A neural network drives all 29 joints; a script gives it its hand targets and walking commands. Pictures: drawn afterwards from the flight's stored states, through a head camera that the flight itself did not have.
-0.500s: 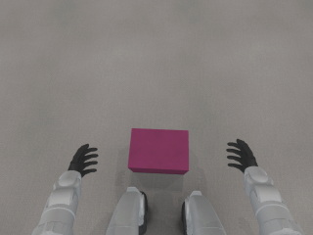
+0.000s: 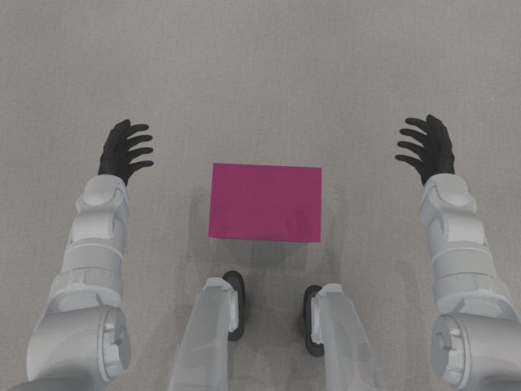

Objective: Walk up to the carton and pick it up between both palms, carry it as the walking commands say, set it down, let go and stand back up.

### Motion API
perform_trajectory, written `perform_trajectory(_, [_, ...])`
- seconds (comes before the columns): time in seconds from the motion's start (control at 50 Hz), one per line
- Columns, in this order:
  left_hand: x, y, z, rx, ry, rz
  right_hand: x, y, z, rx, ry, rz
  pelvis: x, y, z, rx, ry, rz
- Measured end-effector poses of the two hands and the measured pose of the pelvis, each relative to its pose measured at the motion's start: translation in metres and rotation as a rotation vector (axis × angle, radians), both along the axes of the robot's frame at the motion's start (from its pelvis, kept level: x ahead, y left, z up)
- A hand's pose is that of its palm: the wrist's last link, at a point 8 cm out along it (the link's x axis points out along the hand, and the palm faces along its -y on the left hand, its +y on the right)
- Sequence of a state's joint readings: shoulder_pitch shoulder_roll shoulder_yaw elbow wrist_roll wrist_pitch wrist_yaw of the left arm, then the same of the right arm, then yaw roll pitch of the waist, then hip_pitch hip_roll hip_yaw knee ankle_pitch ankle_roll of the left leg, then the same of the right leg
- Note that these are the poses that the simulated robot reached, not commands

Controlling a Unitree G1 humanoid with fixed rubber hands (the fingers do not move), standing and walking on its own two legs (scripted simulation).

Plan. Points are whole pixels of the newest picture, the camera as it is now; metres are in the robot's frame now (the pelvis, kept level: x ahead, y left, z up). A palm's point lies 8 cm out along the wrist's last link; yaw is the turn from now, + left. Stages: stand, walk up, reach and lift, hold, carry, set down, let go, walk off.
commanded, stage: reach and lift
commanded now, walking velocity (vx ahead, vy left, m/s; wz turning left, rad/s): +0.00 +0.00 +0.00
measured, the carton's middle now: (265, 206) +0.41 +0.02 -0.56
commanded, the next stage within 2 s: none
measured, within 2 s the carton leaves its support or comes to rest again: neither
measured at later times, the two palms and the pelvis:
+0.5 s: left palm (141, 185) +0.41 +0.25 -0.22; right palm (399, 181) +0.42 -0.23 -0.21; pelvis -0.04 +0.00 -0.08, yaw +0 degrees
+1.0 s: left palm (166, 199) +0.40 +0.25 -0.37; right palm (369, 194) +0.42 -0.23 -0.36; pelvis -0.07 -0.01 -0.20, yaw +0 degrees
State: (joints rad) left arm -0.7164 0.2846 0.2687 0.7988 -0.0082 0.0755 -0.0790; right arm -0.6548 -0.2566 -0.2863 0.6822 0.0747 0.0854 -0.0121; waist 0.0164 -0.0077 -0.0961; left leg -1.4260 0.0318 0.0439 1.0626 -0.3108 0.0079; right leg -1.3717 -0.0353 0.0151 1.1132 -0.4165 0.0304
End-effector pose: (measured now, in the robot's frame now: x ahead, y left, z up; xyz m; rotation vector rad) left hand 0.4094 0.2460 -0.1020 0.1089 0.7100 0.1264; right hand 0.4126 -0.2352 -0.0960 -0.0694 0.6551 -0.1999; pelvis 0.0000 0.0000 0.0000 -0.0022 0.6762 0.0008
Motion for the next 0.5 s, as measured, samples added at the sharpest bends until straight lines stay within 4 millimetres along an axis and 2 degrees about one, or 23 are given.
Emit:
perform_trajectory(0.1, [0.007, -0.004, -0.012, -0.019, 0.011, -0.003, 0.008, -0.001, -0.009, 0.016, -0.008, 0.010, 0.001, -0.002, -0.007, 0.000, 0.060, -0.003])
perform_trajectory(0.24, [-0.001, 0.001, -0.037, -0.023, 0.040, 0.017, 0.002, -0.003, -0.035, 0.025, 0.021, 0.007, -0.004, -0.004, -0.018, 0.001, 0.105, -0.005])
perform_trajectory(0.38, [0.002, 0.006, -0.076, -0.009, 0.027, 0.001, 0.005, 0.000, -0.075, 0.031, 0.006, 0.001, -0.022, -0.003, -0.048, -0.001, 0.148, -0.002])
perform_trajectory(0.5, [0.002, 0.006, -0.119, -0.016, 0.033, -0.003, 0.006, 0.003, -0.117, 0.020, 0.010, 0.018, -0.042, -0.002, -0.081, -0.005, 0.161, 0.001])
